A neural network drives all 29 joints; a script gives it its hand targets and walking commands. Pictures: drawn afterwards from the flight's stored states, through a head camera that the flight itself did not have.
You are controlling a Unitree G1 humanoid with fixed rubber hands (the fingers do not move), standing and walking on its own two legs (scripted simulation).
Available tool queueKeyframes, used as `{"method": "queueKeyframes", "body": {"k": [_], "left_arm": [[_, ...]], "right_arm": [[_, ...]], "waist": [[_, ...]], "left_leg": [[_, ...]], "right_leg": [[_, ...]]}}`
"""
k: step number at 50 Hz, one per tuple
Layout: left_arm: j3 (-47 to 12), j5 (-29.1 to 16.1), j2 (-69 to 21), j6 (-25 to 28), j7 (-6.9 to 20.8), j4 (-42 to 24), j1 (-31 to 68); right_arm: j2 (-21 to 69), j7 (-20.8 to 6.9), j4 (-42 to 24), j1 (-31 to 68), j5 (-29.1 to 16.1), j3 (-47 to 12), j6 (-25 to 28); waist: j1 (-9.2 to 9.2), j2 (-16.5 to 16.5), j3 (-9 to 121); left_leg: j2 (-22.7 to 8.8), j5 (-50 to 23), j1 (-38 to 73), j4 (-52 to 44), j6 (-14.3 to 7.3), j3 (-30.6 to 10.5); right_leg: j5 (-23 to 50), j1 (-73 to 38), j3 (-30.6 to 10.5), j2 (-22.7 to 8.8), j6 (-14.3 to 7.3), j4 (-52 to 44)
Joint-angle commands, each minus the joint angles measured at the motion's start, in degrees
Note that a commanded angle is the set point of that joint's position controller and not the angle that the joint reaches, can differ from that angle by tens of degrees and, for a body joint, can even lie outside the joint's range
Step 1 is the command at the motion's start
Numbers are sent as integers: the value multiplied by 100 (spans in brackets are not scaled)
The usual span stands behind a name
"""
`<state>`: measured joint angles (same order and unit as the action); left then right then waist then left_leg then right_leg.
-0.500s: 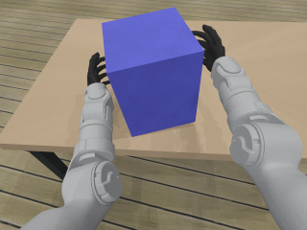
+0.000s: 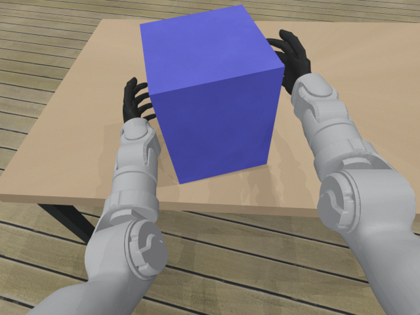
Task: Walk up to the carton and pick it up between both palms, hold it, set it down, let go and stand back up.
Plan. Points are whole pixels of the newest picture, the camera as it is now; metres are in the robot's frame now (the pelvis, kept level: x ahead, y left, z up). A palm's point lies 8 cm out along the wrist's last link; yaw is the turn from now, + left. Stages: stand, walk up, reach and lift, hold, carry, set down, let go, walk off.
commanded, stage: set down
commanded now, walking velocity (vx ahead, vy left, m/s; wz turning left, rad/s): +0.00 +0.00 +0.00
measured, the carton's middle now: (208, 100) +0.51 +0.04 +0.12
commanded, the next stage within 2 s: none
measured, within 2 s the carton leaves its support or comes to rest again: rests again in 0.02 s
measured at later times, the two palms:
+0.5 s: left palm (134, 129) +0.42 +0.18 +0.12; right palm (306, 93) +0.49 -0.14 +0.16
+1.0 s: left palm (109, 164) +0.33 +0.20 +0.13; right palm (333, 132) +0.42 -0.18 +0.13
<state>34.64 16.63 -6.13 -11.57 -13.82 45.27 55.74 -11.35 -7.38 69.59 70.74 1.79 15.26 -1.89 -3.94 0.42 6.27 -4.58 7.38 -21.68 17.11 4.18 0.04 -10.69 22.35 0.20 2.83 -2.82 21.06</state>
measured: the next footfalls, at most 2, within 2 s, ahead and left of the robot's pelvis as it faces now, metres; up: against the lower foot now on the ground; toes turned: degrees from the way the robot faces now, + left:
none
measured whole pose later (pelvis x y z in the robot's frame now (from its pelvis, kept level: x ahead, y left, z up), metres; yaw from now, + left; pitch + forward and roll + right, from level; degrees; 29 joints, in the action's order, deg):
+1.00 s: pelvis -0.04 +0.00 +0.00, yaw -1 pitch +12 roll -1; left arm 14.9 0.0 -3.1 -37.1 -19.0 3.9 33.4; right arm -27.3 -7.4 46.4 50.2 -25.5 -9.6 -12.6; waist -4.8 -0.4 5.6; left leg -6.1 6.4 -26.6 21.4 4.4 0.0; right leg -7.2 25.6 0.2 4.3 -3.3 21.2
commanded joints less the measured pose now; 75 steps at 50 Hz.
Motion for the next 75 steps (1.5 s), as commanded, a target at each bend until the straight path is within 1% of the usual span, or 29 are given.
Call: {"method": "queueKeyframes", "body": {"k": [1,8,15,17,18,19,22,23,25,27,28,29,32,33,34,35,38,43,44,45,50,52,53,57,59,62,66,74,75], "left_arm": [[-1132,-806,1287,159,-447,-458,3120],[-1669,-1372,1521,6,-639,-94,3020],[-1940,-1389,1222,-257,-627,-1159,2562],[-1851,-1472,1395,-374,-646,-1142,2676],[-1968,-1394,1221,-448,-636,-1582,2104],[-1754,-1462,1331,-533,-604,-1464,2102],[-2057,-1442,1047,-816,-625,-2538,1591],[-2050,-1495,1132,-950,-567,-2667,1517],[-1966,-1578,1329,-1098,-524,-2189,1929],[-2150,-1569,1032,-1196,-545,-3570,867],[-2047,-1684,1276,-1276,-562,-3594,1778],[-2177,-1594,1049,-1388,-524,-3456,964],[-2139,-1773,1215,-1502,-438,-3399,894],[-2181,-1759,1205,-1533,-420,-3773,594],[-1986,-1743,1296,-1508,-426,-3501,1091],[-2200,-1795,1221,-1535,-459,-4231,811],[-2239,-1713,1151,-1691,-465,-4086,384],[-2458,-1912,1120,-2123,-392,-5150,152],[-2377,-1801,1128,-2205,-413,-4964,135],[-2591,-1883,957,-2318,-402,-5311,-522],[-2461,-1881,1098,-2551,-393,-5435,-179],[-2680,-2004,1060,-2614,-428,-5868,-40],[-2750,-1965,931,-2691,-371,-6200,-1233],[-2492,-1959,1143,-2854,-344,-5588,-348],[-2488,-1965,1106,-2884,-330,-6402,-882],[-2687,-1971,1006,-2892,-304,-6218,-849],[-2488,-1866,1138,-2982,-249,-6255,-1084],[-2768,-1756,692,-3083,-143,-6971,-2609],[-2817,-1849,795,-3107,-123,-7027,-1935]], "right_arm": [[-1027,4,-442,2419,-1087,-1239,-192],[-2024,201,-257,2632,-2281,-2135,-264],[-2483,364,-978,2291,-2443,-2175,-106],[-2604,364,-1120,2546,-2503,-2362,-169],[-2669,348,-958,1913,-2504,-2309,-199],[-2559,398,-1373,2157,-2609,-2541,-199],[-2884,296,-1353,1521,-2763,-2402,-208],[-2851,326,-1424,1435,-2730,-2447,-245],[-2867,325,-1428,1911,-2897,-2583,-409],[-3031,293,-2055,1033,-2896,-2518,-307],[-3113,328,-2220,1887,-2869,-2304,-316],[-2996,240,-1632,1044,-2911,-2524,-416],[-3005,219,-2261,1170,-2952,-2597,-496],[-3131,206,-2345,775,-2926,-2497,-475],[-2898,183,-2451,1353,-3061,-2692,-531],[-3143,148,-2483,873,-3057,-2450,-503],[-3137,84,-2568,498,-2996,-2421,-499],[-3465,22,-3197,242,-3000,-2106,-654],[-3573,-5,-3206,467,-2990,-2008,-689],[-3531,-58,-3222,-245,-2898,-1973,-715],[-3533,-83,-3674,31,-2938,-1853,-919],[-3718,-133,-3797,55,-2807,-1632,-943],[-3505,-96,-3986,-1083,-2864,-1761,-921],[-3608,-146,-3845,-245,-2818,-1715,-1164],[-3533,-152,-4352,-833,-2964,-1821,-1197],[-3717,-192,-4147,-762,-2776,-1549,-1159],[-3494,-129,-4374,-1078,-2878,-1743,-1200],[-3660,-102,-5006,-2459,-2775,-1574,-1142],[-3788,-96,-5106,-1921,-2818,-1439,-1138]], "waist": [[-1256,283,3503],[-1137,-51,3722],[-903,-311,4762],[-1094,-169,4504],[-846,-241,4520],[-1074,77,4427],[-775,-376,4503],[-664,-377,4305],[-933,-198,3805],[-579,-197,4466],[-684,-259,4662],[-618,-266,4012],[-764,48,3766],[-563,12,3821],[-917,154,3866],[-601,-165,4147],[-611,-172,3558],[-237,-13,3625],[-403,-1,3493],[-164,-51,3315],[-214,188,2852],[-27,235,3152],[64,234,3264],[-26,489,2575],[-47,509,2819],[204,459,2494],[51,690,2296],[434,816,1983],[573,750,2092]], "left_leg": [[295,-1447,374,413,-276,678],[168,-2052,734,714,67,431],[193,-3160,1022,1057,243,349],[213,-2947,884,1058,196,366],[189,-3126,1065,992,204,300],[214,-3047,854,992,125,395],[152,-3658,1438,1053,240,227],[173,-3564,1427,1098,193,229],[241,-2638,850,950,105,298],[171,-3473,1439,1043,157,195],[251,-3085,1271,1037,172,274],[233,-2941,1265,977,129,254],[280,-2464,1023,849,-10,313],[260,-2505,1115,773,4,260],[317,-2184,895,737,-34,394],[268,-2308,1206,721,34,305],[237,-1868,1274,624,11,241],[258,-1779,1519,595,-22,164],[267,-1556,1521,622,-70,161],[227,-1525,1513,550,-61,54],[279,-705,1266,396,-179,150],[269,-540,1191,350,-189,65],[311,-1227,1648,410,-193,3],[362,-274,969,247,-375,61],[351,-755,1071,206,-316,39],[299,-580,1078,124,-298,-66],[385,-601,1091,141,-374,35],[345,-1158,1546,98,-357,-121],[370,-982,1417,74,-361,-70]], "right_leg": [[2712,-1488,-1,73,307,283],[2666,-784,0,284,80,224],[3814,-1248,4,437,26,348],[3627,-1232,-69,415,40,323],[3989,-1480,-54,421,30,324],[4155,-1594,-131,399,121,354],[4190,-1451,-4,499,36,340],[4134,-1405,-4,476,43,266],[3459,-1447,-134,365,84,217],[4173,-1817,-5,532,36,322],[3541,-1467,-24,450,29,215],[3675,-1695,-126,397,20,175],[3332,-1782,-179,348,140,180],[3461,-1892,-159,352,148,193],[3085,-1868,-167,301,184,197],[3076,-1727,-107,356,153,209],[2339,-1461,-34,391,57,98],[2110,-1379,46,371,46,52],[1940,-1223,2,371,21,35],[1969,-1435,-1,370,2,13],[1183,-1445,-87,226,145,-39],[991,-1439,-101,182,138,-6],[1879,-1804,-70,219,109,4],[623,-1686,-327,110,162,-79],[1200,-2099,-357,37,242,-69],[1172,-1918,-243,60,246,-34],[1202,-1903,-328,7,283,-93],[2032,-2165,-347,-12,244,-178],[1891,-2071,-277,13,263,-157]]}}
